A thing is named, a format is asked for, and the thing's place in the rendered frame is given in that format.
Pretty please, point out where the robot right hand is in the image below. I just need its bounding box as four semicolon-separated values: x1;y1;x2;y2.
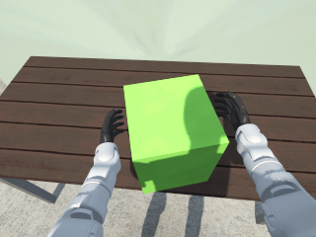
214;91;251;131

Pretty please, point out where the right robot forearm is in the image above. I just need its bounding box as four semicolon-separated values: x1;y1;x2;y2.
235;123;316;205

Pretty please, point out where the robot left hand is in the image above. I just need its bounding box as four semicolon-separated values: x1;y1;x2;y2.
100;109;124;144

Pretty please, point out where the robot right upper arm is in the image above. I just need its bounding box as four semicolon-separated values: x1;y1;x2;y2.
261;191;316;237

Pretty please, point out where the robot left upper arm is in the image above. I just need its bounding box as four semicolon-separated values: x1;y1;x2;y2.
48;217;104;237

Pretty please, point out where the carton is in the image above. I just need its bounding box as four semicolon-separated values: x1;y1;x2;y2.
123;74;229;194

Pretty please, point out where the table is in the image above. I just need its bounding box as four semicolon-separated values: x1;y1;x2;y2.
0;56;316;225

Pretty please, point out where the left robot forearm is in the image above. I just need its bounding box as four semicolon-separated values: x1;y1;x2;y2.
47;142;121;237

